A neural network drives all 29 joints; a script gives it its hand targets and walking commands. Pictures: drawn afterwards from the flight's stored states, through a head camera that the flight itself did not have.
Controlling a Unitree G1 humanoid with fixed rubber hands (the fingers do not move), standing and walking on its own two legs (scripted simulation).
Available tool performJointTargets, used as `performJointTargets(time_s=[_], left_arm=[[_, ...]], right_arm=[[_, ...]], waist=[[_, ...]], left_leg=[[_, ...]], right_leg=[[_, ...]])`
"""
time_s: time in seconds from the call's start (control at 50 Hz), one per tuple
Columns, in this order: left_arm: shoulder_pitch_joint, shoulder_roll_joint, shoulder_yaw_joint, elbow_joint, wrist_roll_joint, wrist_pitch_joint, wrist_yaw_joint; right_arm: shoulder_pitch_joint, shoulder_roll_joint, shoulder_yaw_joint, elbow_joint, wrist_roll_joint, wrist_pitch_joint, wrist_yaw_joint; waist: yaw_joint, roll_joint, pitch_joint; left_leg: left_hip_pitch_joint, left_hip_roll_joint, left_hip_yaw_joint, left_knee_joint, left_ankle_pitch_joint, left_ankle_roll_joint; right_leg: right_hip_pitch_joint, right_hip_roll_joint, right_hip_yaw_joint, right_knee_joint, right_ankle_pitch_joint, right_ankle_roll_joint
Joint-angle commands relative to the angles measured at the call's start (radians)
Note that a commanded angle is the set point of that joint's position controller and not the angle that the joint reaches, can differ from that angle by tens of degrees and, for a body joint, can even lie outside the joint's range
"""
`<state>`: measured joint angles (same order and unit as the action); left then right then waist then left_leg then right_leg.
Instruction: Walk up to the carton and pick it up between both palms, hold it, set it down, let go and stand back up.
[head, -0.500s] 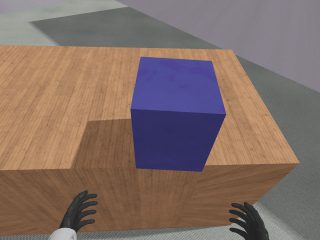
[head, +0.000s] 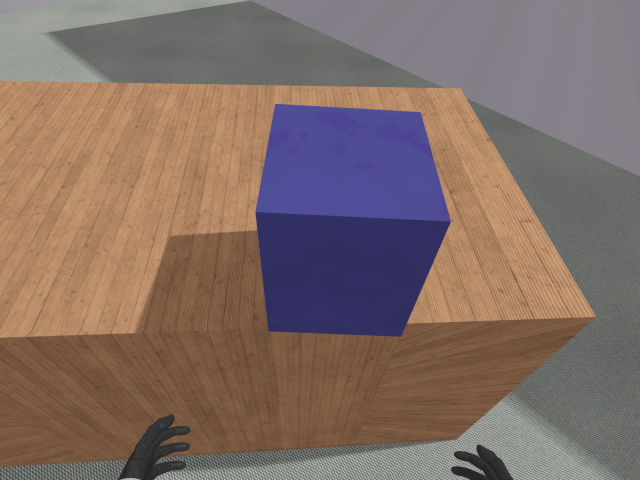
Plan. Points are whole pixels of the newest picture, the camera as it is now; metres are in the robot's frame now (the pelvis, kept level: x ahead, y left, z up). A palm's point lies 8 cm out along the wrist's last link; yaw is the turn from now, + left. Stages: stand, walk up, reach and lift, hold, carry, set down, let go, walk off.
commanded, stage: set down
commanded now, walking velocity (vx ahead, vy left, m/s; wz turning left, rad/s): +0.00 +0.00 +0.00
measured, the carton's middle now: (341, 226) +0.46 +0.02 +0.06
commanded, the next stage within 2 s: let go in 1.10 s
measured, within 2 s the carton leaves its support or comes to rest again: neither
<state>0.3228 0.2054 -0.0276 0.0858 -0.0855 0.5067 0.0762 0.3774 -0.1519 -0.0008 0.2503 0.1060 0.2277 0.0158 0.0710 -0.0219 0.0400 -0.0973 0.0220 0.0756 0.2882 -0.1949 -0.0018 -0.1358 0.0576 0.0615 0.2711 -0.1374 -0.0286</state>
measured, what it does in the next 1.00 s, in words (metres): stands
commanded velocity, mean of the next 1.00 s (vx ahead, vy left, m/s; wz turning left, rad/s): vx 0.00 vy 0.00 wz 0.00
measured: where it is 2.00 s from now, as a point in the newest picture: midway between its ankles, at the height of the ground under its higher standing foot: outside the picture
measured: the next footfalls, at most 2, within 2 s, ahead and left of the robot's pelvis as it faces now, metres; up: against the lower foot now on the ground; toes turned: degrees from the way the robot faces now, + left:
none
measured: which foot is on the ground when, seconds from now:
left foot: down 0.00-1.00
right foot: down 0.00-1.00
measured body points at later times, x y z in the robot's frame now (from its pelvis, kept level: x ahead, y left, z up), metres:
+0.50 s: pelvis +0.00 +0.00 +0.00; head +0.03 +0.02 +0.45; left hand +0.15 +0.23 -0.10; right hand +0.16 -0.20 -0.11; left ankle -0.03 +0.11 -0.75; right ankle +0.00 -0.10 -0.75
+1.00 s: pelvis -0.02 +0.00 -0.01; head +0.04 +0.02 +0.43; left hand +0.14 +0.23 -0.14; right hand +0.15 -0.20 -0.15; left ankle -0.03 +0.11 -0.75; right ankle +0.00 -0.10 -0.75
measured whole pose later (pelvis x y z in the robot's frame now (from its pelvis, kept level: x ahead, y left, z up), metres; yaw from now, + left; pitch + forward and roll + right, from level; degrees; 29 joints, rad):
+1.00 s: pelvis -0.02 +0.00 -0.01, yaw +3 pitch +3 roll -1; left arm -0.07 0.14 0.06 0.60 0.10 0.67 0.00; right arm -0.06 -0.12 -0.07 0.89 -0.01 0.21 0.02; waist 0.00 -0.01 0.07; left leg -0.30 0.01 0.03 0.49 -0.25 0.01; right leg -0.32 0.04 0.01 0.46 -0.20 -0.02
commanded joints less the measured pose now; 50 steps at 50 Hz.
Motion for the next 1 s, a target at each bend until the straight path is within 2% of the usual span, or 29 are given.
performJointTargets(time_s=[0.0, 0.44, 0.66, 0.98], left_arm=[[-0.088, 0.076, 0.037, -0.129, 0.015, -0.013, 0.001], [-0.274, 0.039, 0.067, 0.115, 0.114, 0.077, -0.05], [-0.377, 0.031, 0.075, 0.243, 0.147, 0.102, -0.065], [-0.52, 0.013, 0.114, 0.408, 0.199, 0.157, -0.068]], right_arm=[[-0.052, -0.094, -0.046, -0.125, -0.01, -0.03, 0.0], [-0.256, -0.084, -0.054, 0.192, -0.065, -0.031, -0.002], [-0.378, -0.077, -0.073, 0.362, -0.095, -0.042, 0.001], [-0.532, -0.064, -0.096, 0.567, -0.12, -0.048, -0.005]], waist=[[-0.001, 0.027, -0.09], [-0.031, 0.025, -0.146], [-0.049, 0.027, -0.172], [-0.075, 0.032, -0.221]], left_leg=[[-0.005, 0.008, 0.012, -0.028, 0.168, -0.04], [-0.016, 0.007, -0.018, 0.051, 0.255, -0.036], [-0.055, 0.018, -0.036, 0.095, 0.232, -0.032], [-0.139, 0.039, -0.054, 0.163, 0.108, -0.028]], right_leg=[[0.042, -0.033, 0.009, -0.018, 0.134, 0.023], [0.044, -0.047, 0.0, 0.047, 0.238, 0.016], [-0.001, -0.06, -0.012, 0.079, 0.182, 0.002], [-0.093, -0.082, -0.023, 0.152, 0.083, -0.02]])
